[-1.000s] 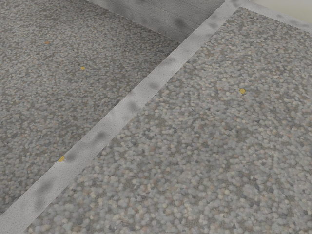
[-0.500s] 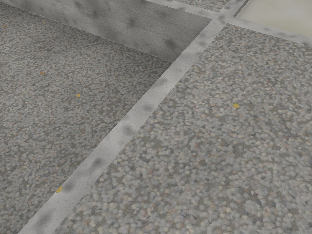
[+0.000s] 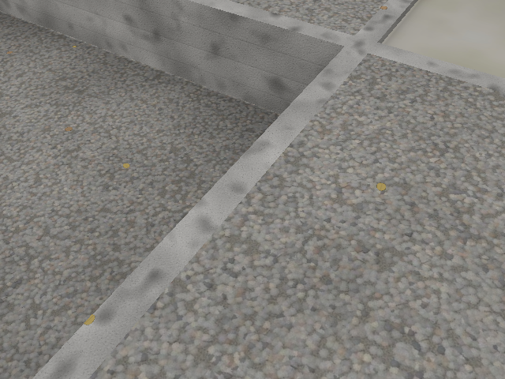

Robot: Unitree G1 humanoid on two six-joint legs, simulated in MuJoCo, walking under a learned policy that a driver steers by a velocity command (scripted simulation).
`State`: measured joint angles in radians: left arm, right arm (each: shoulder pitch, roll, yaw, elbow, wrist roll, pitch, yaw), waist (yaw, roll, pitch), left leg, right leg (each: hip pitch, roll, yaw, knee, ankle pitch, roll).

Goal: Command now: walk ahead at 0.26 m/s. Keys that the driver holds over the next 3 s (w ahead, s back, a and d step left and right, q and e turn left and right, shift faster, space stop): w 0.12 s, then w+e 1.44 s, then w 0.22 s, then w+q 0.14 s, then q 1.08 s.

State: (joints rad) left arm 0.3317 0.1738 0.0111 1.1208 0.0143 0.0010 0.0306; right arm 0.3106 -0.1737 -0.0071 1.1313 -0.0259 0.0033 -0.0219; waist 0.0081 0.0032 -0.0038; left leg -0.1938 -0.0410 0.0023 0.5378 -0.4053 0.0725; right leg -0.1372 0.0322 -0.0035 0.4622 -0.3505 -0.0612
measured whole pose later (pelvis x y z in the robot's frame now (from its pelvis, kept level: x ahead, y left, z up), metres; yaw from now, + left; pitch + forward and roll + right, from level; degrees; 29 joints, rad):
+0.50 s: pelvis +0.18 +0.04 -0.01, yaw -9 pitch +1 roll +0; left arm 0.08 0.20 0.04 0.94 0.02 -0.02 -0.04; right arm 0.49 -0.14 0.00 1.11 -0.02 -0.10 -0.04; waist -0.03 -0.02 0.05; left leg 0.15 -0.05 0.20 0.20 -0.37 0.05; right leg -0.63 -0.02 -0.11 0.79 -0.10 -0.09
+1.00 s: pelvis +0.45 -0.03 +0.00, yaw -27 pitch +2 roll +1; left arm 0.43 0.24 0.06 0.94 0.01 -0.06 0.01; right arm 0.02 -0.24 -0.03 0.78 -0.04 -0.03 0.02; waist 0.09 0.03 0.04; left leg -0.70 0.10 -0.04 0.79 -0.05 -0.05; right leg -0.02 0.15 0.13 0.28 -0.27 -0.14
